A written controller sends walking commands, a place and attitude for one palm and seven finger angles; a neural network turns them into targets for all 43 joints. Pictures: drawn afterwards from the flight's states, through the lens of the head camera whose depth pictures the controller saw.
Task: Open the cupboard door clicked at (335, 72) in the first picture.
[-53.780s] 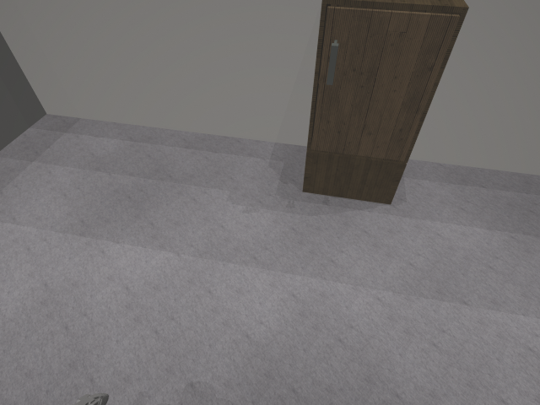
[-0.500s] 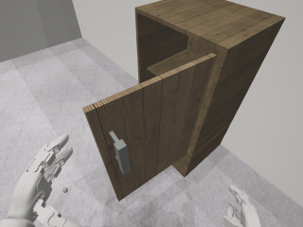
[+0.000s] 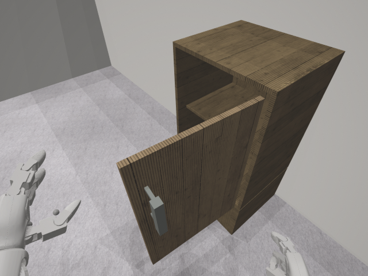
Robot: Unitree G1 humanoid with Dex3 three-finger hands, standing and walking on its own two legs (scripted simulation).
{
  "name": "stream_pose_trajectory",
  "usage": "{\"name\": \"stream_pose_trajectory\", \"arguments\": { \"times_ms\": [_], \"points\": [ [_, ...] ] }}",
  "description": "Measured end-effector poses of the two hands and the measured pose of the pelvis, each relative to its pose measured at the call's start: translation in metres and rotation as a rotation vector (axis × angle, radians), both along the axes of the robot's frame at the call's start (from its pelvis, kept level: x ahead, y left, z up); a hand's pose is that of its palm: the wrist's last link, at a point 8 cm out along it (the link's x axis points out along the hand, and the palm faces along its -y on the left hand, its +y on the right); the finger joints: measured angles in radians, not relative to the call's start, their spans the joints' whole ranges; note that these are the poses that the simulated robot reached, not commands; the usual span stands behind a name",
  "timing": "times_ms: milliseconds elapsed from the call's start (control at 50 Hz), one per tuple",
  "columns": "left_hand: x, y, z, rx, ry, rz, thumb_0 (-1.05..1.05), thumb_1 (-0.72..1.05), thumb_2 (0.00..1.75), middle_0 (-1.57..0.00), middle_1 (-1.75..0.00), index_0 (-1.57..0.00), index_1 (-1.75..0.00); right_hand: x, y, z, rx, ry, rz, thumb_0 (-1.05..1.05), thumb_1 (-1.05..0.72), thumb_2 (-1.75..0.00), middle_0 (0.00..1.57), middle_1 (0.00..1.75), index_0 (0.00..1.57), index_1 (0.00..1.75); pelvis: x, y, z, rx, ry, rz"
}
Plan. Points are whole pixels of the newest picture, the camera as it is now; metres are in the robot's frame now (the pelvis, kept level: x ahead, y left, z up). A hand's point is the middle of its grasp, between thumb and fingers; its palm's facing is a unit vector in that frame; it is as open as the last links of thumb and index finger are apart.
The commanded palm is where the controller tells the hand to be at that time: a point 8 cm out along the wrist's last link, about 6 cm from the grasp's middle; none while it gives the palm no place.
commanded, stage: draw the hand back to the body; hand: left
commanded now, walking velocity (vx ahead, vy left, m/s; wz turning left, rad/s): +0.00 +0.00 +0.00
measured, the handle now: (155, 210) +0.28 +0.11 -0.04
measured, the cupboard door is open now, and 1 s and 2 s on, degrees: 85 85 85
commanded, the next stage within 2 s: step back with the hand held close in 0.54 s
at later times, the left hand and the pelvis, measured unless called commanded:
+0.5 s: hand (56, 201) +0.19 +0.24 +0.15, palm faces +0.43 -0.82 -0.39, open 7.5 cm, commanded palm +0.14 +0.28 +0.17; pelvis +0.00 -0.02 +0.01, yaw -1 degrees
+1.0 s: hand (54, 203) +0.18 +0.24 +0.15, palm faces +0.32 -0.80 -0.50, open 7.4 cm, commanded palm +0.12 +0.28 +0.18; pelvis -0.03 -0.01 +0.01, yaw -3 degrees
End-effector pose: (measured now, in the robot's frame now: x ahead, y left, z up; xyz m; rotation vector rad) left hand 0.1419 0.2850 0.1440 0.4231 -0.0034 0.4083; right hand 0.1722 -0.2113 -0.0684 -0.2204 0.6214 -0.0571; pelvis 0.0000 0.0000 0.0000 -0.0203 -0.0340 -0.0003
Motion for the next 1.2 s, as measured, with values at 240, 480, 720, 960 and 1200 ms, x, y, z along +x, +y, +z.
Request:
{"name": "stream_pose_trajectory", "arguments": {
  "times_ms": [240, 480, 720, 960, 1200],
  "points": [
    [0.007, 0.006, 0.040, 0.068, -0.135, 0.025, 0.01, 0.72, 0.83, -0.20, -0.30, -0.20, -0.30, 0.004, -0.015, 0.004, -0.001, 0.017, -0.004, 0.02, -0.91, -0.90, 0.21, 0.30, 0.20, 0.30, 0.001, -0.009, 0.006, 0.006, -0.028, -0.009],
    [0.004, -0.011, 0.026, 0.027, -0.085, 0.011, 0.01, 0.87, 0.89, -0.21, -0.30, -0.21, -0.30, -0.008, -0.033, -0.001, -0.009, 0.053, -0.031, 0.02, -0.91, -0.90, 0.21, 0.30, 0.20, 0.30, -0.002, -0.020, 0.007, 0.007, -0.041, -0.011],
    [0.002, -0.016, 0.038, 0.069, -0.122, 0.004, 0.01, 0.88, 0.90, -0.21, -0.30, -0.21, -0.30, -0.011, -0.040, -0.002, 0.007, 0.045, -0.042, 0.02, -0.91, -0.90, 0.21, 0.30, 0.20, 0.30, -0.007, -0.028, 0.008, 0.003, -0.034, -0.014],
    [0.007, -0.011, 0.032, 0.140, -0.048, -0.097, 0.01, 0.89, 0.90, -0.21, -0.30, -0.21, -0.30, -0.039, -0.055, 0.000, -0.030, 0.106, -0.171, 0.01, -0.91, -0.90, 0.21, 0.30, 0.20, 0.30, -0.026, -0.013, 0.008, 0.007, 0.037, -0.044],
    [-0.033, 0.011, 0.039, 0.187, -0.130, -0.108, 0.01, 0.88, 0.90, -0.21, -0.30, -0.21, -0.30, -0.083, -0.035, 0.003, -0.052, 0.104, -0.184, 0.01, -0.91, -0.90, 0.20, 0.30, 0.20, 0.30, -0.064, 0.005, 0.001, 0.008, 0.024, -0.046]
  ]
}}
